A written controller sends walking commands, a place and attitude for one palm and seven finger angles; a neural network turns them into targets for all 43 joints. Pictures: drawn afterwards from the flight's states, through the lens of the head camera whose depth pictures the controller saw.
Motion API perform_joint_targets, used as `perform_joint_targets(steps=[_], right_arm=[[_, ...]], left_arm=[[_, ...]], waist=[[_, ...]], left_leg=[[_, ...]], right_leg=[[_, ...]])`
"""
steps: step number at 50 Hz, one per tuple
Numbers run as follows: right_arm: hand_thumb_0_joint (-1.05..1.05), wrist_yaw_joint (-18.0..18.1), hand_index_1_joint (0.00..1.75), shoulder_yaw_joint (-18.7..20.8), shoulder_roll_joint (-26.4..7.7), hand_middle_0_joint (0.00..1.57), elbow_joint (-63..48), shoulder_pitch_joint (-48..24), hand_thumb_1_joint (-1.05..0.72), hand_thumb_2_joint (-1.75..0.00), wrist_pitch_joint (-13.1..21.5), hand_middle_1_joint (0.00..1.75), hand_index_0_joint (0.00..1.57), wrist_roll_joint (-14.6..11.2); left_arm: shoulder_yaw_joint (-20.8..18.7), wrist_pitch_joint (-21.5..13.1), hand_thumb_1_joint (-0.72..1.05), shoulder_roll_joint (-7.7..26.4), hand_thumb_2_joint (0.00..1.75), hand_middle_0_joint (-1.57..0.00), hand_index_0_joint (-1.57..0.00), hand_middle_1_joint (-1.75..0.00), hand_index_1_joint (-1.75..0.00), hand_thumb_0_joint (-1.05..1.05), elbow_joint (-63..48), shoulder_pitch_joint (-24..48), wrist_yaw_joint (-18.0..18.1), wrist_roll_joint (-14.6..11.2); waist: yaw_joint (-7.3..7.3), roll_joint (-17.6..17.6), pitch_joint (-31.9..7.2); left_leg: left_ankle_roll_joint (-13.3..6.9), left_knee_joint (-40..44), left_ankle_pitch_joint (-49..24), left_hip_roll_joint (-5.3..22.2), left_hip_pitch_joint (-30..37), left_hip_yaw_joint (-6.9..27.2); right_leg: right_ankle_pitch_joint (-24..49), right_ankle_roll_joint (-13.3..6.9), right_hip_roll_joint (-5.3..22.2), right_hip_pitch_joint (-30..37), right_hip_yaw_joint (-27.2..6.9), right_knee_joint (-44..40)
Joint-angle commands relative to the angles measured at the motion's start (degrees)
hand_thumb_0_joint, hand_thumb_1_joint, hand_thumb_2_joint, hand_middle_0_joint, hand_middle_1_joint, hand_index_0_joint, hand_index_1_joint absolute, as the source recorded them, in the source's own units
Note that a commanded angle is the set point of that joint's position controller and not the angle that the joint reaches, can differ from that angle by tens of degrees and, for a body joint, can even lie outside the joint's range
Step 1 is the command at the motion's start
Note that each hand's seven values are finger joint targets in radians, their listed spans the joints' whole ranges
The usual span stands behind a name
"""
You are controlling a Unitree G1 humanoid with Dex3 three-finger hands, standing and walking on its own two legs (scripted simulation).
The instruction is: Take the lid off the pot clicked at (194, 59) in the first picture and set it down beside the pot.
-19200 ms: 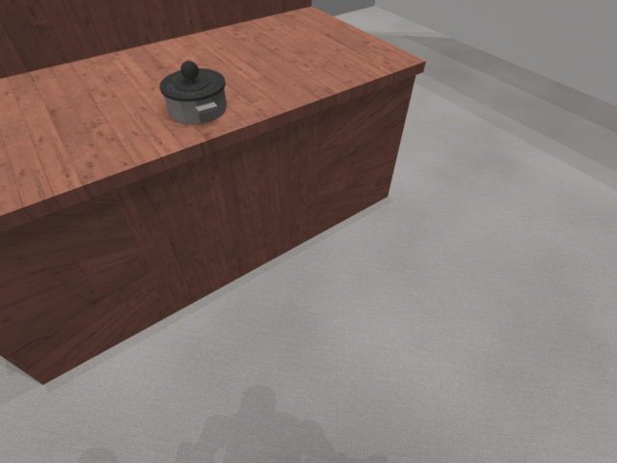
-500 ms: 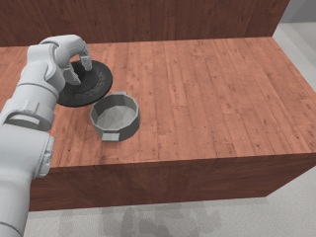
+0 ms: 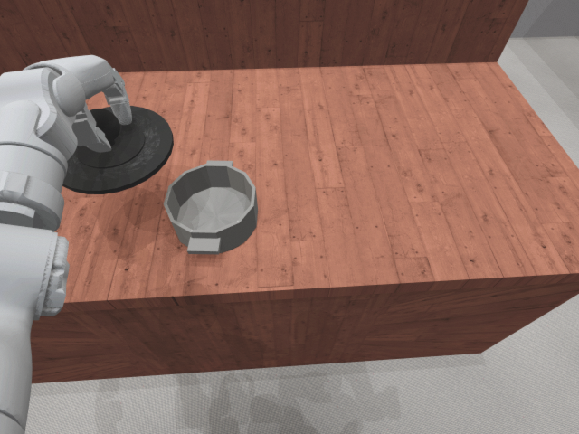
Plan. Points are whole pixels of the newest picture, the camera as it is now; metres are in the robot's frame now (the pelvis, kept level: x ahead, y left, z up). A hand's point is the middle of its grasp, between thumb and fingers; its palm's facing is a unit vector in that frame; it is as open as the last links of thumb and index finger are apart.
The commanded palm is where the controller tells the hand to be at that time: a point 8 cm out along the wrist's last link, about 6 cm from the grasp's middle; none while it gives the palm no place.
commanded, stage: move the lid sideways beside the pot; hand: left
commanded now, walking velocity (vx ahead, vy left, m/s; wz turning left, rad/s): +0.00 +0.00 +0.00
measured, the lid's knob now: (101, 126) +0.51 +0.24 +0.15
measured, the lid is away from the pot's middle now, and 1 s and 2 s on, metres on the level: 0.12 0.23 0.22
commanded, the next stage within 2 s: lower the lid onto the table in 1.00 s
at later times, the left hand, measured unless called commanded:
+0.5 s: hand (47, 130) +0.48 +0.29 +0.17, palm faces -0.38 -0.08 -0.92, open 7.4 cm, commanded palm +0.51 +0.30 +0.24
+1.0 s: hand (0, 140) +0.46 +0.34 +0.17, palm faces -0.40 -0.11 -0.91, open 7.4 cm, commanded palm +0.51 +0.34 +0.24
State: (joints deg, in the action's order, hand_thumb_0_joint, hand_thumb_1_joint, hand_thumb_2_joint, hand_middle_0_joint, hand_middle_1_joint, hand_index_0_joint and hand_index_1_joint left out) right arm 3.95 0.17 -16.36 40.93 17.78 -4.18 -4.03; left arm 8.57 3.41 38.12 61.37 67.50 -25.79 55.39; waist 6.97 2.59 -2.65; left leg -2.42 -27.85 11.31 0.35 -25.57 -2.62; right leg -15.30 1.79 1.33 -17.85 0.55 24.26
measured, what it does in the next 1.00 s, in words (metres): stands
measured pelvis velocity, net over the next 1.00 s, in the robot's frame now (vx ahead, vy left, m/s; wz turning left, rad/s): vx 0.00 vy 0.01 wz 0.00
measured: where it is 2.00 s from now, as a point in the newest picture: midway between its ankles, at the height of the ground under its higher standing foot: outside the picture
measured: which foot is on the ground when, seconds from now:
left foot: down 0.00-1.00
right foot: down 0.00-1.00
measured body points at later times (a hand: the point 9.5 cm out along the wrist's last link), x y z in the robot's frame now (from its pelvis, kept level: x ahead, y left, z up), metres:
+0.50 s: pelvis +0.00 +0.00 +0.00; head +0.06 +0.00 +0.45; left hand +0.49 +0.29 +0.22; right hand +0.03 -0.28 -0.12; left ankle +0.02 +0.09 -0.74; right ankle -0.04 -0.14 -0.74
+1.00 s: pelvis +0.00 +0.01 +0.00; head +0.08 +0.02 +0.44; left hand +0.48 +0.34 +0.22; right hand +0.03 -0.28 -0.12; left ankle +0.02 +0.09 -0.74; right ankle -0.04 -0.14 -0.74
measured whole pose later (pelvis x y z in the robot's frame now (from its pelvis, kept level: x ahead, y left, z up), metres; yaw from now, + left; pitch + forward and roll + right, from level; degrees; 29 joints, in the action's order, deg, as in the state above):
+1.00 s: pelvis +0.00 +0.01 +0.00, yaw +0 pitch +11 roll -3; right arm 5.5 -0.9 -17.0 41.4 17.3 -7.5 -5.3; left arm 4.1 -6.0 52.0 63.4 67.3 -30.4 55.8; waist 6.7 1.6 -1.8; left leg -3.1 -31.9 13.1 0.9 -30.0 -1.8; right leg -15.1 2.3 0.7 -20.2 1.2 24.4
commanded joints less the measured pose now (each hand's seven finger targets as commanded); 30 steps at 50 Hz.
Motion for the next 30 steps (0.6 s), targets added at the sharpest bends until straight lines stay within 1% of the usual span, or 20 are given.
perform_joint_targets(steps=[1, 2, 3, 5, 6, 7, 9, 11, 13, 14, 16, 17, 20, 21, 22, 25, 27, 28, 29, 30], right_arm=[[0.00, 0.54, 0.30, 3.17, -10.09, 0.20, -4.48, 2.76, -0.90, -0.90, 0.96, 0.30, 0.20, 0.36], [0.00, 0.61, 0.30, 3.16, -9.82, 0.20, -4.61, 2.83, -0.90, -0.90, 0.98, 0.30, 0.20, 0.28], [0.00, 0.73, 0.30, 3.31, -9.95, 0.20, -4.37, 3.27, -0.90, -0.90, 1.00, 0.30, 0.20, 0.34], [0.00, 0.86, 0.30, 3.19, -10.29, 0.20, -4.44, 3.41, -0.90, -0.90, 0.92, 0.30, 0.20, 0.26], [0.00, 0.88, 0.30, 3.20, -10.44, 0.20, -4.25, 3.49, -0.90, -0.90, 0.69, 0.30, 0.20, 0.34], [0.00, 0.95, 0.30, 3.19, -10.28, 0.20, -4.27, 3.38, -0.90, -0.90, 0.51, 0.30, 0.20, 0.11], [0.00, 1.03, 0.30, 3.15, -10.39, 0.20, -3.87, 3.49, -0.90, -0.90, 0.62, 0.30, 0.20, 0.12], [0.00, 1.09, 0.30, 3.25, -10.59, 0.20, -4.08, 3.91, -0.90, -0.90, 0.49, 0.30, 0.20, 0.33], [0.00, 1.20, 0.30, 3.15, -10.42, 0.20, -3.96, 3.79, -0.90, -0.90, 0.40, 0.30, 0.20, 0.16], [0.00, 1.32, 0.30, 3.05, -10.70, 0.20, -3.75, 3.86, -0.90, -0.90, 0.30, 0.30, 0.20, 0.07], [0.00, 1.48, 0.30, 2.76, -10.93, 0.20, -3.75, 3.75, -0.90, -0.90, 0.12, 0.30, 0.20, 0.09], [0.00, 1.48, 0.30, 2.65, -10.90, 0.20, -3.72, 3.59, -0.90, -0.90, 0.09, 0.30, 0.20, -0.19], [0.00, 1.78, 0.30, 2.73, -10.77, 0.20, -4.10, 3.57, -0.90, -0.90, 0.36, 0.30, 0.20, -0.11], [0.00, 1.87, 0.30, 2.70, -10.90, 0.20, -3.86, 4.02, -0.90, -0.90, 0.17, 0.30, 0.20, 0.05], [0.00, 1.93, 0.30, 2.57, -10.82, 0.20, -3.65, 3.87, -0.90, -0.90, 0.06, 0.30, 0.20, -0.17], [0.00, 1.99, 0.30, 2.69, -10.90, 0.20, -4.09, 3.79, -0.90, -0.90, 0.13, 0.30, 0.20, -0.14], [0.00, 1.97, 0.30, 2.67, -11.08, 0.20, -3.31, 4.02, -0.90, -0.90, -0.38, 0.30, 0.20, -0.28], [0.00, 2.02, 0.30, 2.65, -11.23, 0.20, -3.39, 3.94, -0.90, -0.90, -0.58, 0.30, 0.20, -0.37], [0.00, 1.94, 0.30, 2.61, -11.13, 0.20, -3.42, 3.69, -0.90, -0.90, -0.60, 0.30, 0.20, -0.37], [0.00, 1.89, 0.30, 2.71, -11.03, 0.20, -3.58, 3.58, -0.90, -0.90, -0.45, 0.30, 0.20, -0.32]], left_arm=[[-5.15, -1.06, 0.75, 18.85, 0.74, -0.89, -0.87, -1.09, -1.09, 0.00, -16.32, 38.19, 3.01, 0.97], [-4.54, -1.22, 0.75, 18.01, 0.74, -0.89, -0.87, -1.09, -1.09, 0.00, -15.49, 37.49, 3.05, 1.09], [-5.23, -1.63, 0.75, 18.73, 0.74, -0.89, -0.87, -1.09, -1.09, 0.00, -16.23, 37.64, 2.93, 1.10], [-6.05, -2.14, 0.75, 19.97, 0.74, -0.89, -0.87, -1.09, -1.09, 0.00, -13.53, 34.89, 2.60, 0.45], [-6.84, -2.45, 0.75, 21.32, 0.74, -0.89, -0.87, -1.09, -1.09, 0.00, -14.75, 36.17, 2.55, 0.47], [-5.37, -2.40, 0.75, 19.87, 0.74, -0.89, -0.87, -1.09, -1.09, 0.00, -13.60, 35.99, 2.50, 0.59], [-5.05, -2.59, 0.75, 19.98, 0.74, -0.89, -0.87, -1.09, -1.09, 0.00, -13.95, 36.58, 2.41, 0.73], [-7.06, -3.44, 0.75, 22.47, 0.74, -0.89, -0.87, -1.09, -1.09, 0.00, -15.33, 36.35, 2.40, 0.95], [-5.76, -3.60, 0.75, 21.13, 0.74, -0.89, -0.87, -1.09, -1.09, 0.00, -14.27, 36.16, 2.20, 0.97], [-7.29, -3.55, 0.75, 23.20, 0.74, -0.89, -0.87, -1.09, -1.09, 0.00, -11.39, 34.05, 2.37, 1.05], [-7.56, -3.93, 0.75, 24.32, 0.74, -0.89, -0.87, -1.09, -1.09, 0.00, -10.99, 33.95, 1.98, 0.85], [-6.35, -3.93, 0.75, 23.70, 0.74, -0.89, -0.87, -1.09, -1.09, 0.00, -11.10, 34.93, 1.96, 1.02], [-7.41, -5.05, 0.75, 25.36, 0.74, -0.89, -0.87, -1.09, -1.09, 0.00, -13.74, 35.66, 1.82, 1.24], [-8.32, -5.29, 0.75, 26.64, 0.74, -0.89, -0.87, -1.09, -1.09, 0.00, -13.15, 35.19, 1.75, 1.44], [-7.20, -5.28, 0.75, 25.53, 0.74, -0.89, -0.87, -1.09, -1.09, 0.00, -11.45, 34.96, 1.50, 1.32], [-9.14, -6.24, 0.75, 28.05, 0.74, -0.89, -0.87, -1.09, -1.09, 0.00, -13.38, 34.22, 1.20, 0.90], [-7.81, -6.22, 0.75, 26.86, 0.74, -0.89, -0.87, -1.09, -1.09, 0.00, -11.77, 33.83, 0.56, 0.59], [-8.67, -6.36, 0.75, 28.12, 0.74, -0.89, -0.87, -1.09, -1.09, 0.00, -11.89, 33.62, 0.47, 0.74], [-7.48, -6.47, 0.75, 27.12, 0.74, -0.89, -0.87, -1.09, -1.09, 0.00, -12.44, 34.52, 0.29, 0.76], [-8.07, -7.04, 0.75, 27.45, 0.74, -0.89, -0.87, -1.09, -1.09, 0.00, -13.71, 33.89, 0.09, 0.52]], waist=[[0.39, 4.90, -27.30], [0.47, 5.19, -27.16], [0.46, 4.76, -27.89], [0.30, 3.72, -25.98], [0.29, 3.44, -27.04], [0.71, 3.61, -25.98], [0.68, 4.95, -24.99], [0.31, 4.99, -27.01], [0.57, 4.52, -25.90], [0.30, 3.56, -24.24], [0.32, 2.96, -23.78], [0.59, 4.27, -23.59], [0.29, 5.13, -26.05], [0.30, 5.51, -26.37], [0.66, 5.46, -24.42], [0.03, 5.73, -26.80], [0.61, 4.80, -24.51], [0.46, 4.89, -24.63], [0.55, 6.77, -24.03], [0.14, 6.58, -25.43]], left_leg=[[-2.67, -1.00, -20.81, -0.75, 27.21, 3.08], [-2.67, -1.15, -21.72, -0.81, 27.76, 3.36], [-2.73, -1.13, -21.91, -0.67, 28.38, 3.52], [-2.83, -1.12, -20.94, -0.72, 25.89, 3.06], [-2.95, -1.08, -20.58, -0.86, 26.43, 3.12], [-2.82, -0.73, -19.46, -0.78, 26.14, 3.02], [-2.82, -0.74, -18.52, -0.68, 26.15, 2.91], [-2.94, -1.13, -20.46, -0.67, 26.96, 3.22], [-2.84, -0.78, -18.66, -0.64, 26.44, 3.09], [-2.89, -0.69, -17.10, -0.62, 24.71, 2.88], [-3.04, -0.60, -15.82, -0.80, 23.09, 2.55], [-2.80, -0.22, -15.23, -0.65, 23.19, 2.56], [-2.93, -1.01, -18.65, -0.43, 24.81, 2.55], [-3.10, -1.32, -18.20, -0.65, 24.82, 2.61], [-2.92, -0.99, -17.42, -0.46, 24.19, 2.56], [-3.05, -1.79, -20.96, -0.41, 24.99, 2.64], [-3.07, -1.75, -19.64, -0.23, 24.16, 2.39], [-3.10, -1.70, -19.14, -0.33, 24.16, 2.38], [-2.97, -1.75, -18.52, -0.36, 23.98, 2.35], [-3.10, -2.45, -21.74, -0.22, 24.74, 2.34]], right_leg=[[19.72, -3.50, -3.93, -3.44, 2.49, -2.11], [19.19, -3.57, -4.05, -3.93, 2.63, -2.04], [19.05, -3.49, -4.19, -3.94, 2.80, -2.13], [19.48, -3.62, -3.97, -3.28, 2.51, -2.37], [19.80, -3.47, -4.06, -2.62, 2.49, -2.33], [18.45, -3.45, -4.11, -3.49, 2.70, -2.50], [17.85, -3.55, -4.15, -4.17, 2.78, -2.70], [18.57, -3.58, -4.33, -3.42, 2.71, -2.54], [17.35, -3.48, -4.35, -4.15, 3.02, -2.78], [16.70, -3.54, -4.28, -3.61, 2.92, -2.79], [17.25, -3.47, -4.19, -2.81, 2.61, -2.96], [16.46, -3.50, -4.16, -3.29, 2.66, -2.86], [18.49, -3.62, -4.19, -2.52, 2.51, -2.61], [18.36, -3.44, -4.34, -2.38, 2.42, -2.60], [17.47, -3.43, -4.30, -3.28, 2.69, -2.64], [19.66, -3.46, -4.19, -2.07, 2.46, -2.38], [19.06, -3.08, -4.30, -3.32, 2.74, -2.47], [18.50, -3.11, -4.39, -3.40, 2.75, -2.61], [17.94, -3.24, -4.32, -3.92, 2.88, -2.61], [19.83, -3.28, -4.26, -3.48, 2.72, -2.21]])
